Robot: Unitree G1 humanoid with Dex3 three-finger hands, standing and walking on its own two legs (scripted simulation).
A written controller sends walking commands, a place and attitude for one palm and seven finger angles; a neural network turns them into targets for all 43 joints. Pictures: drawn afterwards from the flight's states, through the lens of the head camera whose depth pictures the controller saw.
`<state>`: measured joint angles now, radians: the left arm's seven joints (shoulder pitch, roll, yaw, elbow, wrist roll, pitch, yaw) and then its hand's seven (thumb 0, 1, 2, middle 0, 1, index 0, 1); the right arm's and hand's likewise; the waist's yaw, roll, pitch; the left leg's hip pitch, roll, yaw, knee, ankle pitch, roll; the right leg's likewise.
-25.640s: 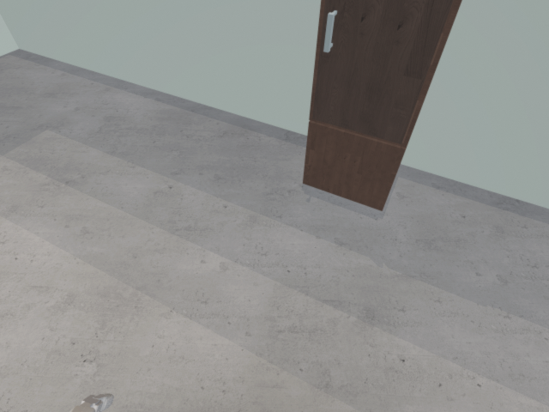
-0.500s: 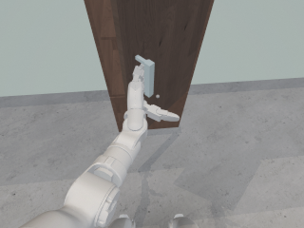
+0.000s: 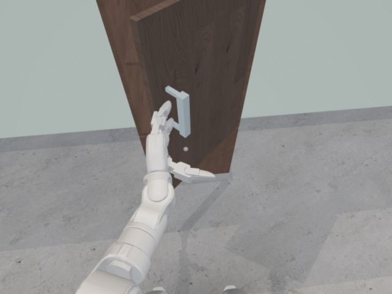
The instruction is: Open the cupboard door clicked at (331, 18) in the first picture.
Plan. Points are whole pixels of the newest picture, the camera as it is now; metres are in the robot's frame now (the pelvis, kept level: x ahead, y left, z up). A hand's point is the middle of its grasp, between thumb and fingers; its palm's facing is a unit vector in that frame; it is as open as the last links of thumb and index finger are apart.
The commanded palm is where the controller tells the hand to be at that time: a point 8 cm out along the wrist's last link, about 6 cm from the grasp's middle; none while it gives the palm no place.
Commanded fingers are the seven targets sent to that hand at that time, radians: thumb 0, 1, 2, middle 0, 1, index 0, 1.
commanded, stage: slide the hand sideways off the handle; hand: left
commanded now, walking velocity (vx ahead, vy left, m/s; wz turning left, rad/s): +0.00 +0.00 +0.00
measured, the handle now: (178, 112) +0.49 +0.03 +0.08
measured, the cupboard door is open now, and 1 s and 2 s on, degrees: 43 43 43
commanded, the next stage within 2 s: draw the hand back to the body in 0.40 s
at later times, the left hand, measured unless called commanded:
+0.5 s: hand (165, 170) +0.35 +0.06 +0.06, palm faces +0.01 -1.00 -0.02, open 16.3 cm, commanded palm +0.32 +0.12 +0.07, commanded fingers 0.00 -0.50 0.30 -0.15 -0.30 -0.15 -0.30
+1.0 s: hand (109, 190) +0.28 +0.14 +0.12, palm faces +0.06 -1.00 -0.03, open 16.2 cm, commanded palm +0.25 +0.19 +0.13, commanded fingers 0.00 -0.29 0.39 -0.16 -0.30 -0.16 -0.30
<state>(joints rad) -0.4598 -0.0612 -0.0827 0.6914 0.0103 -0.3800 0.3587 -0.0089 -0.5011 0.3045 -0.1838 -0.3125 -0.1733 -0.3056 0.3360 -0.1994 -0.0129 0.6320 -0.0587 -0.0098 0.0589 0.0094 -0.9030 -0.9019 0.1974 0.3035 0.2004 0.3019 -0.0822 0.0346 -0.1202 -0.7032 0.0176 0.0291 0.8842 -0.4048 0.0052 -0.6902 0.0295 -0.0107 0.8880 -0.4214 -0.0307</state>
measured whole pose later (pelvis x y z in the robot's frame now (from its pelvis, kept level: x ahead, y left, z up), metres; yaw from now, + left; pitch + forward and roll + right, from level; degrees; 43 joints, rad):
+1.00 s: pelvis +0.01 -0.01 +0.02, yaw +2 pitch +4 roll +0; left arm 0.13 0.14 0.00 0.00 -0.16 -0.19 -0.03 -0.01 -0.48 0.31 -0.16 -0.30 -0.16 -0.30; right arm 0.21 -0.23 0.02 0.55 0.03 -0.09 -0.03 0.01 -0.90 -0.90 0.20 0.30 0.20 0.30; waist 0.02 0.05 -0.07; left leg -0.44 0.01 -0.01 0.75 -0.37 0.00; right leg -0.41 0.02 -0.04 0.75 -0.40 -0.04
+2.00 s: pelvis +0.03 +0.01 +0.05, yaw +1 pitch -3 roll +0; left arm 0.44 0.31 0.29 -0.32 -0.04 -0.10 0.11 0.02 0.87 0.89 -0.21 -0.30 -0.21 -0.30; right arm 0.17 -0.22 0.02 0.65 -0.01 -0.12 -0.08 0.01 -0.90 -0.90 0.20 0.30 0.20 0.30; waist 0.06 0.06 0.03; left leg -0.09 0.00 0.01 0.37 -0.23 0.01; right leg -0.05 0.02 -0.02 0.33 -0.23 -0.02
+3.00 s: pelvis -0.09 +0.03 +0.03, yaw +9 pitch -1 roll -2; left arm 0.47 0.40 0.42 -0.49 0.01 -0.23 0.13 0.02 0.89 0.90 -0.22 -0.30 -0.22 -0.30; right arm 0.25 -0.22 0.01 0.56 0.00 -0.12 -0.07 0.01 -0.90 -0.90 0.20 0.30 0.20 0.30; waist -0.01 -0.01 0.06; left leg -0.46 0.00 0.05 0.64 -0.23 0.06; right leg -0.34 0.05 0.03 0.63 -0.28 0.00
